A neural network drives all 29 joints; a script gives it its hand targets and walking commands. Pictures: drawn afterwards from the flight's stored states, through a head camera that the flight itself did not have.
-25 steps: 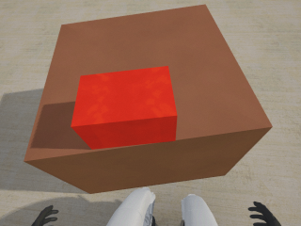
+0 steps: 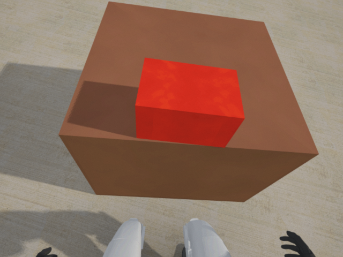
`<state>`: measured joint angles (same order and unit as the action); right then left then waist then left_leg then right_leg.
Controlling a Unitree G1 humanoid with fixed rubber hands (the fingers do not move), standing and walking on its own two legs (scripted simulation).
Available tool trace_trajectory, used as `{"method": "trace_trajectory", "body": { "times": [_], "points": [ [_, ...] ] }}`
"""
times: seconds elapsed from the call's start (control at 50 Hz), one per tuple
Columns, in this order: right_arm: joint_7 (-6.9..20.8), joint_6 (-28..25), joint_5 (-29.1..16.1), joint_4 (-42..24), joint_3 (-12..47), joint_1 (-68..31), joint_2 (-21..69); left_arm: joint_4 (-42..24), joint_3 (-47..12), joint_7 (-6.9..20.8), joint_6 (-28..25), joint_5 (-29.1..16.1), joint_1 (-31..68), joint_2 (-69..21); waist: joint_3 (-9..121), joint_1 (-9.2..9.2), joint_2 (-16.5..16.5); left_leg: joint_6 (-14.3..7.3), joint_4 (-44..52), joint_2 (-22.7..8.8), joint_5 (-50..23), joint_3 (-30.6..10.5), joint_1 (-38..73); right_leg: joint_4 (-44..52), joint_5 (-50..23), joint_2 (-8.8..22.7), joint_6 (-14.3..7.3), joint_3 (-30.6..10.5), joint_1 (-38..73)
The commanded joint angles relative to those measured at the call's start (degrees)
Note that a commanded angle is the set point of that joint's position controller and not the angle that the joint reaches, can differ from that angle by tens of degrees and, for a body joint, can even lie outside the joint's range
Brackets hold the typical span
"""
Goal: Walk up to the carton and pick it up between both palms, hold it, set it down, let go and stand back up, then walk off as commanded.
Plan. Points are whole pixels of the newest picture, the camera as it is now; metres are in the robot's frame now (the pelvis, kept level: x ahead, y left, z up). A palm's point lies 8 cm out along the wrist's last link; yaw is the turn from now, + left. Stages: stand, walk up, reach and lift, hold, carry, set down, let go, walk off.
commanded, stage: walk up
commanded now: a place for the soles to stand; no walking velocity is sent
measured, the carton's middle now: (186, 104) +0.52 -0.06 -0.02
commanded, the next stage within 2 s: none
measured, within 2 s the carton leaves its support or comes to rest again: neither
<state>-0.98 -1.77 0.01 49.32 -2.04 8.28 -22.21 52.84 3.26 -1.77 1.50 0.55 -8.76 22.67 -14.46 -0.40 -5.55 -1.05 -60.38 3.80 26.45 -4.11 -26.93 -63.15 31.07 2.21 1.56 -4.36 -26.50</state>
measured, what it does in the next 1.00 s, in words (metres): steps on the spot: right foot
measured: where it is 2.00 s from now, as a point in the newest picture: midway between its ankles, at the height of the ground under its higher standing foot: outside the picture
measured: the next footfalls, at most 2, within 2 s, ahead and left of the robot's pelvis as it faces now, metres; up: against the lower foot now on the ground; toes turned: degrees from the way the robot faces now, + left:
right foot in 0.06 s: +0.06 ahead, -0.18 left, +0.00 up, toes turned -1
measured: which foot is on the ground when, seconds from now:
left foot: down 0.00-1.00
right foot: up 0.00-0.04, down 0.06-1.00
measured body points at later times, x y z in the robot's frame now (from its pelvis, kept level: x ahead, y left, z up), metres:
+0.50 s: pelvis -0.04 -0.02 +0.00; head +0.00 -0.02 +0.44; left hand +0.05 +0.31 -0.12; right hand +0.06 -0.33 -0.12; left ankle +0.06 +0.11 -0.67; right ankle +0.03 -0.18 -0.66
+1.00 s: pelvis -0.04 -0.05 +0.00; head +0.01 -0.04 +0.45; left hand +0.05 +0.27 -0.13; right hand +0.06 -0.37 -0.10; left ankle +0.06 +0.10 -0.67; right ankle +0.02 -0.18 -0.67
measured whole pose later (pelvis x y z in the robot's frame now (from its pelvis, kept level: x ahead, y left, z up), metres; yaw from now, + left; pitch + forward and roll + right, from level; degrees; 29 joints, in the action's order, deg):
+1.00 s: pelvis -0.04 -0.05 +0.00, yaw -1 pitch -6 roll +0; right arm -1.0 -0.9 0.0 49.9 -2.0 9.3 -22.4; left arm 56.0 3.3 1.0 -0.3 0.6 -8.4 23.1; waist -12.2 0.2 -1.5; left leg 0.8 -59.2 0.9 24.9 -6.1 -29.2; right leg -60.3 27.5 1.1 1.0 -0.9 -26.5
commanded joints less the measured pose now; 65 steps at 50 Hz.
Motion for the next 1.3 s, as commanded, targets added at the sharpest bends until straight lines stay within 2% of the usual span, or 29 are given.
{"method": "trace_trajectory", "body": {
  "times": [0.0,0.06,0.1,0.16,0.18,0.2,0.3,0.34,0.36,0.4,0.42,0.48,0.54,0.6,0.64,0.7,0.74,0.76,0.8,0.86,0.9,0.96,1.0,1.04,1.1,1.14,1.2,1.24,1.28],
  "points": [
    [-2.09,-2.5,2.22,-1.52,-5.24,1.51,-17.07,-3.8,5.08,0.33,-1.63,0.59,0.11,15.51,16.65,-0.79,21.53,-10.2,31.39,-17.49,-12.93,-36.0,11.61,2.51,3.82,1.26,-4.13,-2.57,-4.03],
    [-1.76,-1.44,2.05,-3.46,-4.85,-7.22,-17.18,0.81,4.94,0.67,-2.1,0.33,-5.27,14.43,17.01,2.83,25.25,-12.03,31.22,-15.96,-0.54,-27.74,-3.8,2.64,-5.3,1.29,-4.31,1.1,8.59],
    [-1.86,-1.0,2.31,-4.81,-4.01,-11.36,-15.22,1.84,5.22,0.9,-2.68,0.87,-8.3,13.42,13.98,5.55,18.72,-8.73,26.28,-12.39,1.82,-21.75,-16.68,12.28,-9.31,1.05,-5.83,0.09,18.93],
    [-1.8,0.62,1.36,-3.17,-4.46,-6.78,-13.17,1.53,6.25,1.19,-3.6,2.08,-7.52,19.57,12.17,5.43,0.16,-0.87,2.98,1.34,12.02,-5.3,-12.12,42.97,23.2,13.28,-11.56,-25.58,6.14],
    [-1.73,0.46,1.05,-2.06,-4.67,-3.86,-13.02,0.3,6.07,1.11,-3.95,2.58,-2.78,19.8,9.93,3.82,-2.52,0.22,-6.15,1.64,8.39,-3.87,-6.11,48.66,27.76,17.33,-14.17,-31.87,-2.91],
    [-1.56,0.04,0.92,-1.94,-4.86,-1.75,-13.87,-0.39,5.66,0.9,-4.0,2.11,0.49,20.35,9.59,1.4,3.22,0.05,-8.73,-0.3,9.59,-4.54,-3.98,48.51,25.21,19.06,-16.0,-34.33,-5.37],
    [-0.3,-0.67,1.47,2.68,-5.88,7.98,-13.72,-3.48,4.33,1.44,-3.44,2.24,7.09,16.25,14.37,-2.29,-7.82,-1.43,5.51,-2.42,0.25,2.89,14.23,37.16,12.63,11.19,-11.64,-16.85,-9.94],
    [-0.47,-0.93,1.47,2.38,-6.06,10.21,-14.11,-4.12,3.98,1.49,-2.47,1.47,7.35,13.24,15.73,-3.55,0.32,-3.31,18.74,-4.18,4.72,-5.89,15.81,25.79,14.2,6.58,-7.39,-8.27,-10.85],
    [-0.78,-0.85,2.51,2.6,-5.84,7.55,-16.67,-3.77,3.09,1.19,-1.84,1.37,6.0,10.56,10.95,-2.85,10.68,-7.19,34.01,-9.89,20.02,-22.18,6.03,12.8,11.44,0.95,-4.88,-0.68,-10.05],
    [-1.73,-0.97,2.98,-1.47,-6.02,-1.4,-21.33,-2.26,4.09,1.47,-0.97,0.66,1.37,13.56,10.0,0.87,9.26,-12.41,44.36,-18.44,34.6,-41.78,-8.64,-3.06,3.61,-1.48,-3.84,1.08,-0.2],
    [-2.19,-1.19,2.93,-1.75,-5.61,-4.26,-20.29,-0.83,4.32,1.5,-0.89,0.64,1.44,13.99,7.82,1.72,5.48,-11.34,43.9,-17.88,32.64,-40.54,-11.22,-4.26,-0.08,0.27,-3.98,-0.11,0.03],
    [-1.86,-1.39,2.48,-2.61,-5.72,-5.39,-20.04,-0.47,4.95,1.95,-1.61,0.66,-2.88,14.4,12.14,2.19,12.44,-11.51,37.34,-15.5,20.69,-33.6,-5.25,3.48,-0.71,0.13,-4.91,1.2,2.72],
    [-1.31,-1.04,2.43,-2.14,-4.95,-2.66,-16.98,1.34,5.31,2.29,-3.05,1.8,-5.24,14.98,17.74,2.8,5.17,-6.0,26.3,-9.7,15.18,-21.12,-9.25,22.77,0.19,1.89,-6.86,-1.67,13.71],
    [-1.33,-0.06,1.74,-0.63,-5.11,-3.61,-13.92,0.14,5.92,1.51,-3.9,2.2,-4.43,20.78,15.43,4.26,-3.26,0.18,-2.3,0.75,8.5,-2.11,-8.62,44.48,24.67,17.2,-14.17,-31.53,4.15],
    [-0.82,-0.78,1.41,0.04,-5.16,-0.12,-14.1,-2.03,5.03,1.02,-4.22,1.92,1.44,18.2,13.12,0.78,1.95,-0.41,-4.88,-2.63,6.33,-1.01,-3.03,41.03,13.45,16.95,-16.07,-29.01,-0.43],
    [-0.4,-1.06,1.62,2.82,-5.88,7.23,-13.81,-3.41,3.68,1.28,-3.5,1.72,7.61,15.69,14.74,-3.06,-3.73,-1.36,6.18,-2.66,-0.37,3.52,10.74,33.4,4.44,11.39,-12.85,-16.65,-7.51],
    [-0.56,-1.24,1.46,3.93,-6.26,12.08,-14.89,-4.11,3.28,1.54,-2.51,1.5,8.42,13.4,17.78,-5.21,6.88,-3.99,19.69,-3.91,3.11,-6.09,15.47,20.82,9.49,4.71,-7.12,-5.67,-10.05],
    [-0.59,-1.48,2.16,2.58,-5.7,8.19,-16.1,-3.12,3.44,1.45,-1.58,1.38,5.53,11.62,14.22,-2.75,16.58,-6.55,33.96,-9.54,20.81,-22.3,6.58,10.58,11.13,0.58,-4.52,0.71,-8.13],
    [-0.87,-1.69,2.92,0.13,-5.83,0.07,-19.92,-2.02,3.93,1.42,-1.23,0.51,1.21,14.08,12.76,-0.29,14.19,-11.95,42.41,-17.73,29.85,-41.4,-2.06,-0.21,4.17,-0.21,-3.54,-1.49,-3.44],
    [-1.75,-1.94,2.99,-1.8,-5.23,-5.28,-19.66,-1.18,4.55,2.34,-2.51,0.62,-3.86,14.34,13.93,2.25,13.8,-10.35,35.73,-14.47,20.4,-31.25,-6.57,9.05,-1.3,0.02,-5.01,1.52,5.05],
    [-1.39,-1.25,1.71,-1.31,-3.81,-3.43,-16.45,0.76,4.82,2.2,-3.1,0.8,-6.85,14.16,19.03,3.56,6.57,-6.31,24.93,-10.06,9.33,-21.53,-8.99,22.51,2.94,1.42,-6.76,-3.72,14.97],
    [-1.43,-0.97,1.34,-1.55,-4.04,-1.66,-13.72,-1.9,5.74,1.68,-3.99,1.63,-1.13,19.67,14.92,2.96,-0.97,-0.62,0.53,-0.76,6.18,-1.23,-9.51,40.35,14.5,17.01,-15.94,-28.44,6.2],
    [-1.12,-1.54,0.78,0.04,-4.47,2.06,-14.01,-2.6,5.0,1.38,-4.28,1.23,3.02,19.5,14.67,0.02,-0.96,-1.08,1.17,-2.98,2.87,1.57,-5.22,34.62,-0.4,16.51,-15.93,-25.37,4.31],
    [-0.97,-2.34,0.34,1.19,-4.59,5.08,-14.83,-3.53,4.24,1.48,-3.68,0.81,5.49,17.3,17.5,-1.59,-2.51,-2.24,11.33,-3.79,-3.27,0.65,5.14,27.68,-8.24,11.34,-12.48,-14.16,0.23],
    [-1.07,-2.52,1.99,0.35,-4.76,2.61,-18.32,-4.42,2.97,1.52,-2.32,0.06,4.38,10.38,17.18,-0.3,13.98,-10.09,30.68,-14.08,-1.34,-23.14,3.99,8.43,-5.83,-0.4,-4.39,3.06,-0.76],
    [-1.24,-2.37,2.24,0.25,-5.12,1.03,-19.58,-3.05,3.91,1.26,-2.18,0.0,-0.18,12.56,20.46,0.07,15.86,-11.71,33.64,-17.18,1.69,-35.0,6.46,6.91,2.78,-0.8,-4.22,1.11,-1.42],
    [-1.76,-1.99,1.28,-1.2,-3.7,-3.54,-16.95,-1.49,4.39,1.97,-3.1,0.57,-2.73,13.87,20.67,2.54,9.55,-8.07,24.52,-11.63,-4.48,-23.73,-2.8,18.4,-5.66,0.78,-5.13,-0.03,11.36],
    [-1.63,-1.57,0.81,-0.24,-3.09,-3.59,-14.32,-1.67,4.73,1.76,-3.91,0.98,-3.53,15.38,18.71,4.11,2.39,-1.74,13.91,-3.79,-7.3,-8.11,-10.86,28.9,-3.11,6.65,-8.98,-10.99,16.98],
    [-1.79,-1.62,0.27,-0.86,-3.23,-1.0,-14.1,-2.43,4.98,1.39,-4.08,0.64,0.12,20.0,20.44,1.46,0.16,-1.06,2.4,-2.48,-1.47,1.14,-4.34,32.67,-9.95,15.74,-15.49,-22.5,9.87]
  ]
}}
